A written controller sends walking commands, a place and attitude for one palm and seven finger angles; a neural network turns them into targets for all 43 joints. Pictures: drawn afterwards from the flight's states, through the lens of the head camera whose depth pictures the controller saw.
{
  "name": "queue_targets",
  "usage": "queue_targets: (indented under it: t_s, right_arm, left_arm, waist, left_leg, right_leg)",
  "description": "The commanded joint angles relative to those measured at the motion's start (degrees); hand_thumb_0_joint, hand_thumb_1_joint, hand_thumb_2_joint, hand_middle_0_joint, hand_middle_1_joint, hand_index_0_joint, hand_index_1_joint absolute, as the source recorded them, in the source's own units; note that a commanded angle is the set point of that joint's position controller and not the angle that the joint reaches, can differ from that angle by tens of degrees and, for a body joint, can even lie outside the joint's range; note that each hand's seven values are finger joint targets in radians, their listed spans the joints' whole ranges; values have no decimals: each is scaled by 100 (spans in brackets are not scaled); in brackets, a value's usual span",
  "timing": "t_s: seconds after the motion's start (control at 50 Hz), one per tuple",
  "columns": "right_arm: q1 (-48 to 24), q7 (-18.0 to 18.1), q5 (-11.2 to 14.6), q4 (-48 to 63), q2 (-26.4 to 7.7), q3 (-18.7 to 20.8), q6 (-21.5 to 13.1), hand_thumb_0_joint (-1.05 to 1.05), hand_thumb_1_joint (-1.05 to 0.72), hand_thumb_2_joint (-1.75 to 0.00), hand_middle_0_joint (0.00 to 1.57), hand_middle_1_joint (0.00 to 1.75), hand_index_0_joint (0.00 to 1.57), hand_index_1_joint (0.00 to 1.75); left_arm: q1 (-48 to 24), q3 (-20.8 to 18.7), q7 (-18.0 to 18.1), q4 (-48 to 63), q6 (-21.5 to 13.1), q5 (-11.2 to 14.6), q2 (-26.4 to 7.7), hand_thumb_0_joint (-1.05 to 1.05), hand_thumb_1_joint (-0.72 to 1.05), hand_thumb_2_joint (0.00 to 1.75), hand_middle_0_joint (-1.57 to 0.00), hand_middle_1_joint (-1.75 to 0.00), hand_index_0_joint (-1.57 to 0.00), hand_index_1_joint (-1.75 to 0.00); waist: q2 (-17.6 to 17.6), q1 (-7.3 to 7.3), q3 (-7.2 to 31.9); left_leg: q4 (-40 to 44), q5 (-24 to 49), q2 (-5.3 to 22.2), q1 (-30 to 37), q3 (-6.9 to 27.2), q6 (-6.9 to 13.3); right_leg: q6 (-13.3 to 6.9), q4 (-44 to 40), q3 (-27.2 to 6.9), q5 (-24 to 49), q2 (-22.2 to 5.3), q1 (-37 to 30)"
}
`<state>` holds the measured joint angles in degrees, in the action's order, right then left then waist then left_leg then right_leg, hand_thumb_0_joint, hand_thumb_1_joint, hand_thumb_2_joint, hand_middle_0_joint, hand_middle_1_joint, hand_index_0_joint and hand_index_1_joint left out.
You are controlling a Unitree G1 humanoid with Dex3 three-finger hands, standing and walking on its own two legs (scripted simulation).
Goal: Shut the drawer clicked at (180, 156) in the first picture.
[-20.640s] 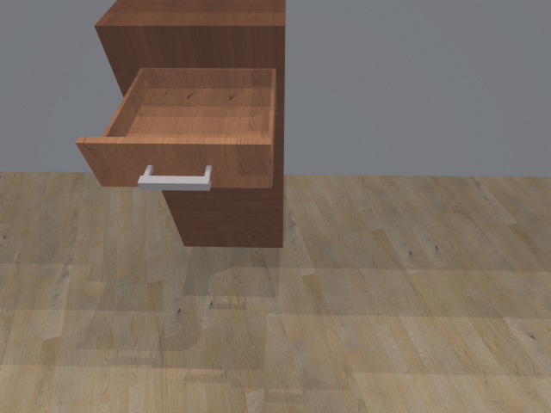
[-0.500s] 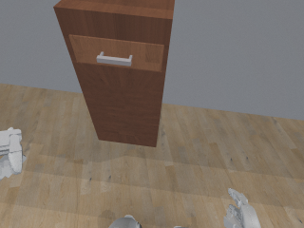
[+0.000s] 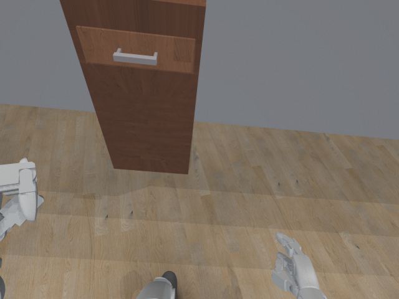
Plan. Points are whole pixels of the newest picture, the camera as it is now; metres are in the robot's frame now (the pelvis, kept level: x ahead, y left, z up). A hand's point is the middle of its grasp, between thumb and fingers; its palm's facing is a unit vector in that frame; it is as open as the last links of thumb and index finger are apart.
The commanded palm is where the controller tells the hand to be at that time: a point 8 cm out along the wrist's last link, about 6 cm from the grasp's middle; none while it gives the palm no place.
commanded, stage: stop stepping back and stand still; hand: left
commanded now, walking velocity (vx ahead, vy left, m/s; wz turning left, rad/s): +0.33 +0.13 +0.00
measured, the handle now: (136, 55) +0.82 +0.31 +0.01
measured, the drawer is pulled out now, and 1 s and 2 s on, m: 0.00 0.00 0.00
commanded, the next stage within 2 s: let the arm hang, fingers relaxed in 1.66 s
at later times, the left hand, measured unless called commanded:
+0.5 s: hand out of the picture +0.07 +0.25 +0.20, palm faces +0.43 -0.80 -0.41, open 3.2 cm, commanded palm +0.03 +0.28 +0.19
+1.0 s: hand out of the picture +0.04 +0.27 +0.17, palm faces +0.46 -0.76 -0.46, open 3.2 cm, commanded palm -0.02 +0.30 +0.19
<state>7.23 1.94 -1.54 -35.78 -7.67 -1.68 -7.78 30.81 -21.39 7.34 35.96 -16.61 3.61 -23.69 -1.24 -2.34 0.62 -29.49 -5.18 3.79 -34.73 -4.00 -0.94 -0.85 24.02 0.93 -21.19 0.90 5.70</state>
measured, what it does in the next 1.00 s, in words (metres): walks backwards: left foot, then right foot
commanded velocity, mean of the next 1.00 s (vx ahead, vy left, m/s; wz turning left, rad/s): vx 0.17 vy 0.01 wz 0.00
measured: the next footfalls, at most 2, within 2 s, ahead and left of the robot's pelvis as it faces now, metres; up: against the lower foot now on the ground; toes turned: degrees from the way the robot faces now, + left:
left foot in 0.10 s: +0.11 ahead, +0.07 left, +0.00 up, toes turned +1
right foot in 0.34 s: -0.06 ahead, -0.08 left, +0.00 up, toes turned +0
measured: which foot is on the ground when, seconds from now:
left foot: up 0.00-0.08, down 0.10-0.32, up 0.34-0.58, down 0.60-0.80, up 0.82-1.00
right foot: down 0.00-0.10, up 0.12-0.32, down 0.34-1.00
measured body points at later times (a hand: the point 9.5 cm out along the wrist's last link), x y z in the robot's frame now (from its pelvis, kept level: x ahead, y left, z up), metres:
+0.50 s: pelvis -0.10 +0.00 +0.02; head -0.14 +0.02 +0.46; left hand +0.04 +0.29 +0.22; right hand +0.03 -0.25 -0.06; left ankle -0.07 +0.14 -0.66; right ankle -0.04 -0.08 -0.72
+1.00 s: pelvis -0.13 +0.01 +0.01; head -0.13 +0.00 +0.46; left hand +0.01 +0.31 +0.20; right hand +0.02 -0.22 -0.09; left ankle -0.12 +0.13 -0.69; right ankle -0.10 -0.08 -0.72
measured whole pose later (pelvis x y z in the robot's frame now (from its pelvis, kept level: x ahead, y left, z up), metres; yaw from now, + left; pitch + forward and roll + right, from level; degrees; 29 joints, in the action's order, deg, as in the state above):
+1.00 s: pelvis -0.13 +0.01 +0.01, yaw +4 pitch +0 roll +1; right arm 14.7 4.1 -0.2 -40.6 -12.0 0.3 -5.2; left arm 36.0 -21.1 8.3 29.5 -12.3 0.8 -19.4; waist -0.9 0.3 0.5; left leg -46.8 -19.1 0.9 -22.9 -4.0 0.9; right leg -2.7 30.8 4.2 -14.3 -1.1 16.3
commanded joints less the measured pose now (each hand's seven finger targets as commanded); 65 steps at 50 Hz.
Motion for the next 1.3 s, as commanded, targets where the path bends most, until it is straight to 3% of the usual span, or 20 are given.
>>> queue_targets:
  t_s: [0.0, 0.04, 0.06, 0.08, 0.1, 0.16, 0.26, 0.28, 0.32, 0.4, 0.52, 0.58, 0.62, 0.74, 0.76, 0.78, 0.8, 0.98, 1.06, 1.28]
  right_arm:
    - [-14, 184, 163, 773, -769, 288, -205, 0, -90, -90, 20, 30, 20, 30]
    - [-134, 264, 286, 950, -899, 315, -135, 0, -90, -90, 20, 30, 20, 30]
    - [-121, 329, 291, 975, -1020, 311, -144, 0, -90, -90, 20, 30, 20, 30]
    - [-108, 328, 249, 1037, -1201, 344, -217, 0, -90, -90, 20, 30, 20, 30]
    - [45, 290, 174, 983, -1091, 323, -316, 0, -90, -90, 20, 30, 20, 30]
    - [55, 221, 132, 840, -1023, 329, -408, 0, -90, -90, 20, 30, 20, 30]
    - [-93, 131, 122, 1116, -1140, 405, -132, 0, -90, -90, 20, 30, 20, 30]
    - [-87, 134, 119, 1121, -1099, 422, -51, 0, -90, -90, 20, 30, 20, 30]
    - [-47, 162, 149, 945, -1158, 556, 96, 0, -90, -90, 20, 30, 20, 30]
    - [135, 247, 60, 729, -1008, 442, 30, 0, -90, -90, 20, 30, 20, 30]
    - [222, 447, 87, 592, -1042, 376, -221, 0, -90, -90, 20, 30, 20, 30]
    - [278, 369, 110, 829, -1158, 363, -346, 0, -90, -90, 20, 30, 20, 30]
    - [258, 185, 167, 739, -1017, 446, -365, 0, -90, -90, 20, 30, 20, 30]
    - [57, 221, 105, 809, -1023, 403, -123, 0, -90, -90, 20, 30, 20, 30]
    - [68, 211, 141, 767, -985, 436, -60, 0, -90, -90, 20, 30, 20, 30]
    - [-16, 182, 191, 801, -953, 523, 6, 0, -90, -90, 20, 30, 20, 30]
    - [5, 206, 172, 741, -1095, 561, -34, 0, -90, -90, 20, 30, 20, 30]
    - [-74, 325, 112, 596, -894, 345, -244, 0, -90, -90, 20, 30, 20, 30]
    - [10, 323, 156, 866, -1147, 460, -272, 0, -90, -90, 20, 30, 20, 30]
    - [24, 220, 247, 866, -1027, 419, -87, 0, -90, -90, 20, 30, 20, 30]
  left_arm:
    - [-236, -895, 36, 1484, -253, 15, -1254, 0, 90, 90, -140, -160, -140, -160]
    - [83, -850, -19, 1288, 139, 71, -1023, 0, 90, 90, -140, -160, -140, -160]
    - [337, -757, -20, 1095, 227, 93, -800, 0, 90, 90, -140, -160, -140, -160]
    - [396, -872, 8, 1179, 193, 104, -894, 0, 90, 90, -140, -160, -140, -160]
    - [246, -851, 48, 1115, 129, 34, -942, 0, 90, 90, -140, -160, -140, -160]
    - [286, -1103, 147, 1085, 58, 43, -1126, 0, 90, 90, -140, -160, -140, -160]
    - [1370, -770, 120, 1248, 150, -123, -792, 0, 90, 90, -140, -160, -140, -160]
    - [1431, -786, 134, 1186, 175, -186, -849, 0, 90, 90, -140, -160, -140, -160]
    - [845, -755, 107, 1271, 253, -145, -932, 0, 90, 90, -140, -160, -140, -160]
    - [-255, -802, 136, 695, 204, -224, -961, 0, 90, 90, -140, -160, -140, -160]
    - [-762, -190, 255, 537, 264, -291, -551, 0, 90, 90, -140, -160, -140, -160]
    - [-622, -297, 286, 1173, 168, -364, -599, 0, 90, 90, -140, -160, -140, -160]
    - [-132, -671, 208, 919, 123, -360, -810, 0, 90, 90, -140, -160, -140, -160]
    - [456, -750, 241, 651, 218, -293, -765, 0, 90, 90, -140, -160, -140, -160]
    - [377, -766, 231, 511, 260, -294, -785, 0, 90, 90, -140, -160, -140, -160]
    - [307, -824, 218, 396, 332, -276, -922, 0, 90, 90, -140, -160, -140, -160]
    - [-70, -856, 165, 466, 237, -215, -1015, 0, 90, 90, -140, -160, -140, -160]
    - [229, -546, 251, 693, 16, -263, -656, 0, 90, 90, -140, -160, -140, -160]
    - [323, -669, 321, 1376, -84, -287, -761, 0, 90, 90, -140, -160, -140, -160]
    - [636, -563, 203, 386, 81, -124, -490, 0, 90, 90, -140, -160, -140, -160]
  waist:
    - [-1175, 185, 896]
    - [-828, 486, 403]
    - [645, 477, 189]
    - [2135, 351, 397]
    - [2248, 353, 329]
    - [1001, 253, 566]
    - [1642, 162, 294]
    - [944, 123, 227]
    - [-1555, 201, -216]
    - [-777, 580, 29]
    - [9, 468, 142]
    - [2393, 469, -210]
    - [1281, 430, -323]
    - [1108, 170, -159]
    - [78, 168, -161]
    - [-1562, 208, -72]
    - [-1447, 323, -288]
    - [-597, 290, 199]
    - [1358, 170, 382]
    - [-1, 355, 396]
  left_leg:
    - [-2761, -1699, -323, 1208, 422, -56]
    - [-721, -600, -223, 1973, 322, 41]
    - [345, 303, -157, 2527, 610, 149]
    - [1135, 995, 593, 2821, 1882, 375]
    - [1605, 381, 1064, 2547, 2761, 640]
    - [2284, -2160, 1019, 1909, 2681, 228]
    - [2062, -3477, 244, -373, 869, -29]
    - [933, -3323, -53, -652, 606, 22]
    - [-3615, -2060, -683, -124, 391, -12]
    - [-3337, -1337, 32, 1021, 408, 126]
    - [48, -1861, -345, 2452, -403, 364]
    - [2071, -3548, 1529, 2068, 2656, 1342]
    - [2022, -2942, 1676, 1508, 2717, 1537]
    - [472, -3135, 660, -304, 638, 593]
    - [-1034, -2983, 61, -424, 190, 411]
    - [-2916, -2781, -481, -655, 66, 246]
    - [-3864, -2219, -412, -450, 485, 200]
    - [84, -1061, -314, 2209, -132, 296]
    - [967, -28, 855, 2592, 1379, 713]
    - [331, -228, 102, 2122, 400, 241]
  right_leg:
    - [-963, -472, -321, 2785, -1843, 1026]
    - [-400, 544, 269, 2120, -1203, 1302]
    - [-41, 1409, 464, 1352, -629, 1703]
    - [148, 2389, 405, -151, -37, 1945]
    - [88, 2981, -157, -1389, 78, 1979]
    - [45, 2700, -166, -960, -24, 1414]
    - [-176, 1026, 630, -918, 293, -943]
    - [-334, 319, 83, -1139, -91, -977]
    - [-1098, -2038, -3045, -2605, -2488, 1924]
    - [-680, -1519, -1260, -2716, -1749, 2909]
    - [-306, -331, -314, -1897, -1136, 2138]
    - [222, 3591, 468, -950, 92, 2756]
    - [160, 4664, -60, -410, -202, 2970]
    - [-53, 986, 252, -698, -63, -445]
    - [-273, 14, -592, -1077, -455, -328]
    - [-788, -1267, -3099, -2196, -1774, 203]
    - [-839, -1585, -3464, -1081, -2181, 753]
    - [-441, -636, -738, 77, -1317, 1183]
    - [94, 825, -171, 656, -446, 1182]
    - [-75, -196, -628, 1896, -773, 486]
